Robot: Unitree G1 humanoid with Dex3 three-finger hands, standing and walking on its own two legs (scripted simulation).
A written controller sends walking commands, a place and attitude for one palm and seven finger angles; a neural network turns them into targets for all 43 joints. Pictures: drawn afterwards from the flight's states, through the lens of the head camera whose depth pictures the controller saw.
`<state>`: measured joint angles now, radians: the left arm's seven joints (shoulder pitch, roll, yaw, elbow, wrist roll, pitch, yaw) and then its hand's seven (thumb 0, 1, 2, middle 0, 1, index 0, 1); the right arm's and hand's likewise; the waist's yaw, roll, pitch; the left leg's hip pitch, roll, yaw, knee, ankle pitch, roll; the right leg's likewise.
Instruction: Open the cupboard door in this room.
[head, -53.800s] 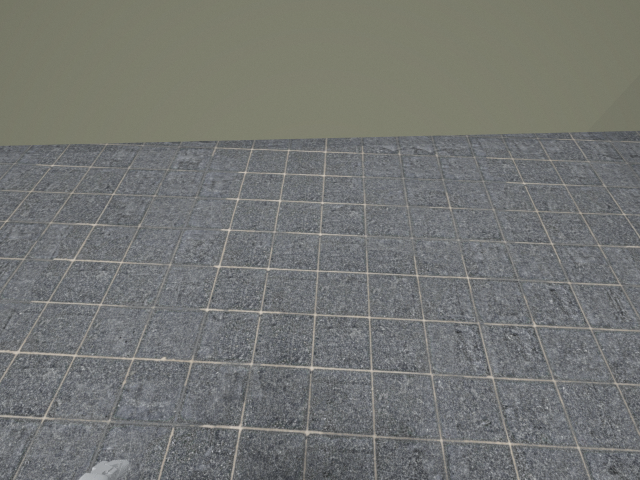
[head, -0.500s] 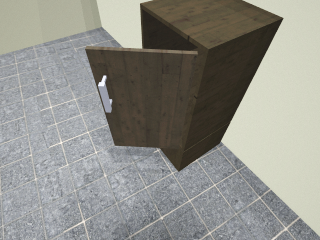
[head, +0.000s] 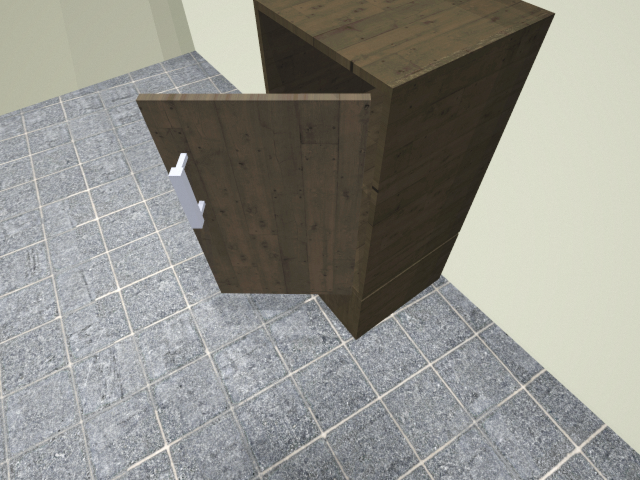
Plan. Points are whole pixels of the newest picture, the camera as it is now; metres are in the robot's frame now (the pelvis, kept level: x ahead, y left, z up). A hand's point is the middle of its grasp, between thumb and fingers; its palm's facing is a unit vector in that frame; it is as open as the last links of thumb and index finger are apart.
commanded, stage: come to a stop and stand still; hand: left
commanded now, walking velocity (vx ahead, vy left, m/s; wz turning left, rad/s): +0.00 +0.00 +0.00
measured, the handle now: (190, 192) +0.57 +0.28 -0.03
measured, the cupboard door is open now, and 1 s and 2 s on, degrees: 52 52 52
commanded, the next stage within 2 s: look again from close up in 0.42 s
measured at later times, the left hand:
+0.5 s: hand out of the picture -0.01 +0.20 -0.16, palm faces +0.01 -0.98 -0.22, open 7.4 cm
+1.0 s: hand out of the picture +0.03 +0.20 -0.16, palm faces -0.01 -0.98 -0.21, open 7.4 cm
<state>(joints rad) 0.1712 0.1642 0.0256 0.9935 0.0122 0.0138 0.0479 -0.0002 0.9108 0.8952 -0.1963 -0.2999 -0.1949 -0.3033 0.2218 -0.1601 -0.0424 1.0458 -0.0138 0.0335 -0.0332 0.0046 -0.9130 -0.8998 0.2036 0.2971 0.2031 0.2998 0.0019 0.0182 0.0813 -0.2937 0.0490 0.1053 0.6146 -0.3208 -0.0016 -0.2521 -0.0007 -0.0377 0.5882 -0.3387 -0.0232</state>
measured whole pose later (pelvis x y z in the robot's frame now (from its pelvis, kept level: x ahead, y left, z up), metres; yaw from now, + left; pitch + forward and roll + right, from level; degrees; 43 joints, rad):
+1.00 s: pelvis +0.00 +0.02 +0.01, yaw -1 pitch +0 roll +0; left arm 0.25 0.18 -0.01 1.09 0.01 -0.02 0.03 0.00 0.91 0.90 -0.20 -0.30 -0.20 -0.30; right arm 0.24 -0.17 0.01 1.11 -0.02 -0.03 -0.03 0.01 -0.92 -0.90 0.20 0.30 0.20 0.30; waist 0.00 -0.01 0.02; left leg -0.22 -0.01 0.06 0.46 -0.24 0.03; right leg -0.18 -0.01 -0.01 0.48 -0.29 0.00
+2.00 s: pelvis -0.04 +0.01 -0.08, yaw +0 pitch +17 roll -2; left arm 0.25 0.28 0.31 0.19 -0.35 -0.41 -0.38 0.00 0.10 0.55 -0.25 -0.82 -0.25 -0.82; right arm 0.27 -0.23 -0.01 0.60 0.03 -0.21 -0.07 0.01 -0.90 -0.90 0.21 0.30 0.21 0.30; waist -0.01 0.04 -0.15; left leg -0.98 0.04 -0.01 1.18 -0.49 0.01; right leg -0.91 0.02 -0.08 1.15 -0.53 -0.03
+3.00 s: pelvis -0.03 +0.02 -0.07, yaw +0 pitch +17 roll -3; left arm 0.00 0.40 0.43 0.41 -0.37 -0.35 -0.51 -0.02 -0.50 0.30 -0.30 -1.20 -0.29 -1.20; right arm 0.28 -0.28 0.02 0.53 0.03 -0.16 -0.06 0.01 -0.91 -0.90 0.21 0.30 0.21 0.30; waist -0.02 0.02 -0.13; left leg -0.94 0.03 0.00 1.13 -0.48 0.03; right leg -0.86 0.02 -0.07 1.07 -0.51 -0.01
